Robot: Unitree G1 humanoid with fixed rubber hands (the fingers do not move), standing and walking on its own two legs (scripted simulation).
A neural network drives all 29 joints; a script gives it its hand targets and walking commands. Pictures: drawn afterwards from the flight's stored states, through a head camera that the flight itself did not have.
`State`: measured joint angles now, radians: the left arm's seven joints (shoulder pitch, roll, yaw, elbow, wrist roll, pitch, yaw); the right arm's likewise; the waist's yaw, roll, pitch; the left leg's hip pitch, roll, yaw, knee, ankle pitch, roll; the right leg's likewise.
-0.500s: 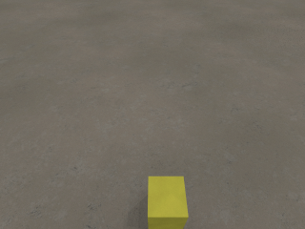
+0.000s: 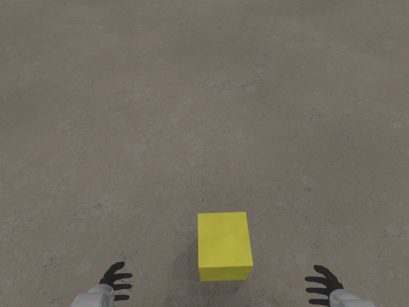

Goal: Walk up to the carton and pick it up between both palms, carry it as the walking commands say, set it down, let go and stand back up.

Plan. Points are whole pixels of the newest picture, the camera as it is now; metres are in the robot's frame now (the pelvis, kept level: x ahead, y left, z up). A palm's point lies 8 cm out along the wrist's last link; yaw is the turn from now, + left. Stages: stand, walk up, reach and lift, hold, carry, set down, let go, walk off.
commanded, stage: reach and lift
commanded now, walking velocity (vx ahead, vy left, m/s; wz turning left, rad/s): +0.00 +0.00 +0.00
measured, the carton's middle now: (222, 247) +0.44 -0.03 -0.63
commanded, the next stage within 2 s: none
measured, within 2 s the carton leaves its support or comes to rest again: neither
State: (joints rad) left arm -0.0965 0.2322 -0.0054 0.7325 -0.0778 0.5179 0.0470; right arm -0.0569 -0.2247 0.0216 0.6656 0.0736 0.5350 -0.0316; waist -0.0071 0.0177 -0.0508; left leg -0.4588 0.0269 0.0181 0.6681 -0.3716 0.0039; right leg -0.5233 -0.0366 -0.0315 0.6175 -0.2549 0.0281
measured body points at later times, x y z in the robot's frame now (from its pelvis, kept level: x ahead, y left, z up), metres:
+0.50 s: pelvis -0.05 -0.02 -0.05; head +0.08 -0.02 +0.38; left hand +0.19 +0.20 -0.16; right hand +0.18 -0.22 -0.16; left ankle -0.03 +0.12 -0.72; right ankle +0.03 -0.15 -0.72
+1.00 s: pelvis -0.08 -0.03 -0.09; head +0.15 -0.03 +0.31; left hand +0.34 +0.17 -0.19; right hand +0.34 -0.22 -0.19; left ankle -0.03 +0.12 -0.72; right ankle +0.03 -0.15 -0.72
